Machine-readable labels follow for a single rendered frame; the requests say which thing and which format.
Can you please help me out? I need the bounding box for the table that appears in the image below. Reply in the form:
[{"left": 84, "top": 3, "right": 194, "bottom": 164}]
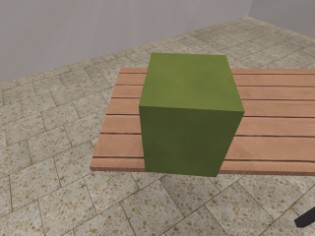
[{"left": 90, "top": 67, "right": 315, "bottom": 228}]

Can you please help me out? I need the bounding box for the carton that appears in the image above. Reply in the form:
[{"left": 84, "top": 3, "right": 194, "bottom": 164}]
[{"left": 139, "top": 52, "right": 245, "bottom": 178}]

